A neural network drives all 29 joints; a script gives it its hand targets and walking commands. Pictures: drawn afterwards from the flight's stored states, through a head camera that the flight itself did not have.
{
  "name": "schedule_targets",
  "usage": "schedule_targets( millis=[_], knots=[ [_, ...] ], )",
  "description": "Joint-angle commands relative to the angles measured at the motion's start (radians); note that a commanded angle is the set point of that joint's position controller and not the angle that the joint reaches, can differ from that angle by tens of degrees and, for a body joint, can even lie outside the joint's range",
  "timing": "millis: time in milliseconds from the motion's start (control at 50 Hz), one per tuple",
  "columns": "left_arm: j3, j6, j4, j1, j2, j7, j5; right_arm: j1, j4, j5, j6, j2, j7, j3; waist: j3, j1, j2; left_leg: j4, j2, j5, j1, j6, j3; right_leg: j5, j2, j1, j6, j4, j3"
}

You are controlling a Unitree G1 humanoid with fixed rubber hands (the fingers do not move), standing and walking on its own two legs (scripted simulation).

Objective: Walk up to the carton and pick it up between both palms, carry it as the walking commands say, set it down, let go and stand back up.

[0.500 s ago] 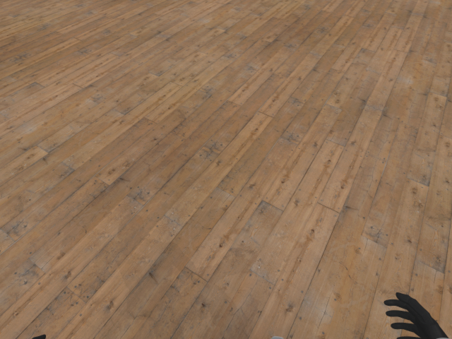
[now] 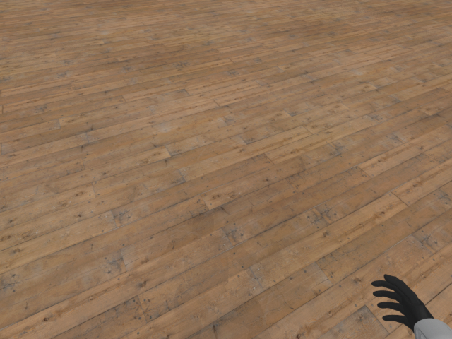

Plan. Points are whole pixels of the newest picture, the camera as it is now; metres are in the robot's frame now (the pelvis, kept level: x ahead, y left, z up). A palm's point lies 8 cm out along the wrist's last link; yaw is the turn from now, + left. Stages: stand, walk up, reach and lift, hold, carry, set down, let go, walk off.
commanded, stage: walk up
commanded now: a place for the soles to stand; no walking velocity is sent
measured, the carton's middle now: out of the picture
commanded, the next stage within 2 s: none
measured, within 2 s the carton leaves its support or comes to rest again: neither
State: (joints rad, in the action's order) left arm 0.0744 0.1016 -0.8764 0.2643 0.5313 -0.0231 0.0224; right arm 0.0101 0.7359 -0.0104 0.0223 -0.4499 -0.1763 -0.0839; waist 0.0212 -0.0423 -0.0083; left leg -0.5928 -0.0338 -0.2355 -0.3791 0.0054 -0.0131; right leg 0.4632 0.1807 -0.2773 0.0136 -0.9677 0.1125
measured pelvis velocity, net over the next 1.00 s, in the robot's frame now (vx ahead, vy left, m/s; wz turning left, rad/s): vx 0.53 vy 0.20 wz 0.79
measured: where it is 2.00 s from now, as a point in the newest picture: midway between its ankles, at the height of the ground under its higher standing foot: (115, 208)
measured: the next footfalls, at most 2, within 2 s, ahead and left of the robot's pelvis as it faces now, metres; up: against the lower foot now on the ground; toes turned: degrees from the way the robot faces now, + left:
right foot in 0.22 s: +0.31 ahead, -0.09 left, +0.00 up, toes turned +6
left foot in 0.66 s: +0.42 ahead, +0.31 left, +0.00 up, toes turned +36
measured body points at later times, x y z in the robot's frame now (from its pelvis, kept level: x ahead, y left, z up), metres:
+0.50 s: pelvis +0.26 +0.03 +0.02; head +0.28 +0.01 +0.46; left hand +0.13 +0.42 -0.01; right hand +0.61 -0.14 -0.04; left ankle +0.28 +0.23 -0.67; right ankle +0.27 -0.10 -0.73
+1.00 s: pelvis +0.53 +0.20 -0.02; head +0.56 +0.20 +0.43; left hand +0.38 +0.56 -0.06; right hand +0.85 +0.02 -0.11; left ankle +0.41 +0.28 -0.69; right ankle +0.67 +0.14 -0.73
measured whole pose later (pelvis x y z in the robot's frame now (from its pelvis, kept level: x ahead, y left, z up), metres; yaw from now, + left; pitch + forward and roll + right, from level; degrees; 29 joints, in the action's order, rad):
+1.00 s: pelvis +0.53 +0.20 -0.02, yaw +45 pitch +1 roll +0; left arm 0.08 0.15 -0.79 0.22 0.55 -0.02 0.03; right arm 0.23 0.77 -0.02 -0.02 -0.50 -0.10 -0.11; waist -0.02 0.05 0.04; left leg -1.01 0.02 -0.45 -0.45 0.05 -0.07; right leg 0.24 0.15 -0.45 0.02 -0.71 0.14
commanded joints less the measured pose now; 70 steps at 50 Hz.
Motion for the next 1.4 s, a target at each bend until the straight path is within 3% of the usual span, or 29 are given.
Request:
schedule_targets(
  millis=[0, 120, 160, 180, 200, 220, 240, 340, 560, 620, 640, 660, 680, 700, 780, 840, 880, 900, 920, 960, 1060, 1180, 1220, 1240, 1260, 1280, 1300, 1320, 1380],
  knots=[
    [0.035, 0.032, 0.053, -0.032, 0.21, 0.001, -0.016, 0.007, -0.041, -0.005, -0.005, -0.287, 0.035, -0.079, 0.012, 0.048, 0.21, 0.289, -0.106, -0.053, 0.36, 0.232, -0.302, -0.057, -0.037, -0.366, -0.007, 0.116, -0.082],
    [0.053, 0.04, 0.059, -0.056, 0.195, 0.02, -0.011, -0.031, -0.12, -0.008, -0.013, -0.264, 0.014, -0.076, 0.031, 0.033, 0.226, 0.33, -0.091, -0.199, 0.017, 0.228, -0.332, -0.238, -0.121, -0.068, -0.03, 0.333, -0.039],
    [0.079, 0.045, 0.0, 0.138, 0.217, 0.024, -0.017, -0.127, -0.159, -0.019, -0.012, -0.218, 0.015, -0.059, 0.092, -0.099, 0.109, 0.179, -0.031, -0.251, -0.326, 0.134, -0.267, -0.388, -0.091, 0.375, -0.08, 0.401, -0.081],
    [0.104, 0.043, -0.021, 0.251, 0.276, 0.038, -0.01, -0.132, -0.179, -0.022, -0.022, -0.166, 0.021, -0.039, 0.134, -0.18, -0.099, -0.031, 0.079, -0.279, -0.483, 0.069, -0.166, -0.205, -0.014, 0.543, -0.104, 0.541, -0.165],
    [0.122, 0.044, -0.019, 0.278, 0.336, 0.052, -0.005, -0.06, -0.174, -0.029, -0.031, -0.107, 0.037, -0.02, 0.177, -0.169, -0.306, -0.313, 0.126, -0.279, -0.519, 0.048, -0.079, 0.119, 0.272, 0.533, -0.126, 0.712, -0.477],
    [0.112, 0.047, 0.034, 0.156, 0.347, 0.06, -0.011, -0.01, -0.149, -0.029, -0.022, -0.175, 0.046, -0.037, 0.118, -0.094, -0.188, -0.467, 0.047, -0.196, -0.492, 0.032, -0.143, 0.358, 0.375, 0.406, -0.134, 0.829, -0.628],
    [0.107, 0.051, 0.09, 0.067, 0.336, 0.063, -0.014, 0.077, -0.119, -0.034, -0.018, -0.211, 0.042, -0.044, 0.066, -0.033, -0.103, -0.54, 0.023, -0.163, -0.461, 0.024, -0.166, 0.424, 0.356, 0.337, -0.124, 0.843, -0.621],
    [0.089, 0.048, 0.109, -0.041, 0.27, 0.017, -0.003, 0.037, -0.045, -0.017, -0.014, -0.23, 0.004, -0.04, -0.005, 0.0, -0.163, -0.359, -0.096, -0.031, -0.312, -0.03, -0.032, 0.134, 0.201, 0.119, -0.2, 0.816, -0.182],
    [0.075, 0.046, 0.079, 0.066, 0.27, -0.001, -0.008, -0.171, -0.08, 0.013, -0.027, -0.174, -0.041, -0.017, -0.051, -0.028, -0.076, -0.015, -0.072, 0.097, -0.189, -0.004, 0.079, -0.393, 0.146, 0.247, -0.134, 0.707, 0.151],
    [0.069, 0.034, 0.098, 0.037, 0.257, 0.0, -0.011, 0.011, -0.026, 0.008, -0.035, -0.238, -0.011, -0.046, 0.062, 0.074, 0.01, 0.041, 0.047, -0.011, 0.133, 0.076, 0.167, -0.692, 0.109, 0.197, -0.11, 0.361, 0.209],
    [0.056, 0.031, 0.106, 0.036, 0.218, -0.001, -0.017, 0.163, 0.012, -0.004, -0.039, -0.287, 0.011, -0.072, 0.143, 0.169, 0.102, 0.075, 0.08, -0.08, 0.364, 0.143, 0.141, -0.712, 0.066, 0.058, -0.089, 0.081, 0.223],
    [0.023, 0.04, 0.13, 0.048, 0.144, -0.01, -0.018, 0.3, 0.041, -0.014, -0.039, -0.368, 0.039, -0.106, 0.176, 0.238, 0.315, 0.152, -0.116, -0.243, 0.603, 0.222, -0.167, -0.344, -0.009, -0.274, -0.06, -0.213, 0.205],
    [0.009, 0.054, 0.179, 0.019, 0.135, -0.015, -0.02, 0.26, 0.023, 0.007, -0.038, -0.447, 0.056, -0.114, 0.121, 0.195, 0.428, 0.263, -0.27, -0.18, 0.723, 0.275, -0.593, 0.033, -0.15, -0.62, -0.035, -0.363, 0.095],
    [0.036, 0.046, 0.172, 0.011, 0.24, -0.01, -0.012, 0.169, -0.009, 0.043, -0.038, -0.383, 0.067, -0.098, 0.119, 0.122, 0.204, 0.251, -0.262, -0.219, 0.643, 0.297, -0.573, -0.035, -0.073, -0.555, -0.031, -0.31, -0.063],
    [0.026, 0.049, 0.119, 0.034, 0.192, -0.021, -0.03, 0.088, -0.011, 0.02, -0.062, -0.288, 0.096, -0.08, 0.04, 0.022, 0.118, 0.217, -0.13, 0.246, 0.291, 0.211, -0.236, -0.101, -0.004, -0.31, -0.007, 0.009, -0.114],
    [0.03, 0.043, 0.107, 0.032, 0.191, -0.021, -0.024, 0.012, -0.068, 0.004, -0.065, -0.294, 0.075, -0.08, 0.012, 0.014, 0.211, 0.237, -0.113, -0.095, 0.035, 0.251, -0.224, -0.022, -0.057, -0.148, -0.002, 0.242, -0.029],
    [0.059, 0.056, 0.043, 0.19, 0.206, -0.016, 0.002, -0.065, -0.103, 0.009, -0.063, -0.265, 0.07, -0.071, 0.091, -0.098, 0.073, 0.028, -0.044, -0.291, -0.212, 0.184, -0.159, -0.238, -0.105, 0.209, -0.032, 0.369, 0.004],
    [0.095, 0.059, 0.001, 0.343, 0.283, 0.0, 0.023, -0.103, -0.148, 0.005, -0.074, -0.179, 0.073, -0.045, 0.156, -0.197, -0.191, -0.249, 0.071, -0.368, -0.505, 0.095, -0.054, 0.002, 0.05, 0.478, -0.103, 0.525, -0.201],
    [0.115, 0.057, 0.02, 0.34, 0.38, 0.017, 0.02, -0.085, -0.168, -0.009, -0.081, -0.126, 0.085, -0.026, 0.146, -0.201, -0.394, -0.512, 0.113, -0.322, -0.65, 0.064, 0.008, 0.442, 0.351, 0.477, -0.177, 0.791, -0.567],
    [0.091, 0.056, 0.138, 0.078, 0.328, 0.024, 0.009, -0.008, -0.106, -0.02, -0.082, -0.229, 0.076, -0.047, 0.035, -0.065, -0.1, -0.66, -0.01, -0.185, -0.619, 0.026, -0.086, 0.539, 0.379, 0.315, -0.238, 0.828, -0.621],
    [0.075, 0.054, 0.134, -0.019, 0.255, -0.015, 0.009, 0.085, 0.011, 0.009, -0.096, -0.221, 0.043, -0.045, -0.059, -0.011, -0.198, -0.258, -0.079, -0.102, -0.32, -0.019, -0.031, 0.107, 0.216, 0.117, -0.216, 0.762, -0.139],
    [0.058, 0.036, 0.102, 0.019, 0.26, -0.034, -0.015, 0.007, 0.003, 0.008, -0.092, -0.155, 0.028, -0.027, -0.027, -0.01, -0.109, 0.036, 0.02, 0.111, -0.075, 0.012, 0.157, -0.296, 0.143, 0.164, -0.162, 0.648, 0.093],
    [0.043, 0.024, 0.11, 0.021, 0.244, -0.031, -0.022, 0.081, 0.028, 0.003, -0.092, -0.179, 0.042, -0.037, 0.029, 0.044, -0.011, 0.08, 0.081, 0.074, 0.127, 0.062, 0.171, -0.543, 0.087, 0.111, -0.132, 0.43, 0.154],
    [0.029, 0.021, 0.118, 0.021, 0.21, -0.028, -0.026, 0.203, 0.053, -0.004, -0.092, -0.217, 0.06, -0.053, 0.1, 0.113, 0.055, 0.086, 0.101, -0.004, 0.314, 0.117, 0.141, -0.639, 0.047, 0.01, -0.106, 0.215, 0.179],
    [0.004, 0.024, 0.144, 0.022, 0.15, -0.021, -0.03, 0.362, 0.076, -0.015, -0.092, -0.303, 0.08, -0.087, 0.17, 0.213, 0.242, 0.146, -0.074, -0.154, 0.544, 0.199, -0.131, -0.447, -0.001, -0.245, -0.069, -0.099, 0.17],
    [-0.02, 0.036, 0.185, -0.003, 0.102, -0.02, -0.021, 0.413, 0.076, -0.004, -0.099, -0.397, 0.1, -0.107, 0.138, 0.209, 0.423, 0.233, -0.307, -0.153, 0.676, 0.261, -0.52, 0.038, -0.105, -0.552, -0.04, -0.288, 0.08],
    [0.0, 0.027, 0.186, -0.028, 0.194, -0.017, -0.015, 0.336, 0.045, 0.029, -0.102, -0.395, 0.108, -0.101, 0.124, 0.161, 0.206, 0.256, -0.358, -0.216, 0.619, 0.302, -0.631, 0.012, -0.062, -0.573, -0.05, -0.316, -0.066],
    [0.01, 0.028, 0.158, -0.027, 0.24, -0.015, -0.021, 0.27, 0.039, 0.035, -0.104, -0.361, 0.112, -0.098, 0.097, 0.134, 0.107, 0.236, -0.323, -0.134, 0.574, 0.307, -0.538, -0.059, -0.024, -0.561, -0.043, -0.294, -0.099],
    [0.005, 0.032, 0.109, 0.036, 0.188, -0.025, -0.036, 0.19, 0.02, 0.019, -0.116, -0.274, 0.128, -0.07, 0.044, 0.056, 0.077, 0.209, -0.181, 0.248, 0.35, 0.23, -0.256, -0.107, 0.013, -0.4, -0.012, -0.095, -0.137]
  ],
)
